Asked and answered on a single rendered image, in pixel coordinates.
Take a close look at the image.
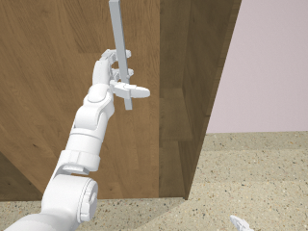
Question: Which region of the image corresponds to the wardrobe door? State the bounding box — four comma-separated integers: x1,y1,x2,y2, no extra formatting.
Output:
0,0,160,199
0,151,41,194

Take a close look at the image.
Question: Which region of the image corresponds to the left robot hand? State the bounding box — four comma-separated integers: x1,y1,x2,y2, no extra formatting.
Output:
92,49,150,99

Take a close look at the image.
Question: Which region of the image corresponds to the right robot hand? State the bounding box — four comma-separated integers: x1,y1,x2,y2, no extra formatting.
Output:
230,215,254,231

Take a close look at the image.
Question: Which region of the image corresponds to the robot left upper arm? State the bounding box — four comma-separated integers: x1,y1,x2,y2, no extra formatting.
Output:
4,174,98,231

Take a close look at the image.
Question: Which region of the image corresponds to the handle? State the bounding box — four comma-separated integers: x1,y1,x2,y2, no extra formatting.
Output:
109,0,133,110

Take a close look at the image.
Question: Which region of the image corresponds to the robot left forearm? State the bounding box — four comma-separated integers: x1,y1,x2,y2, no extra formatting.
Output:
40,83,115,210

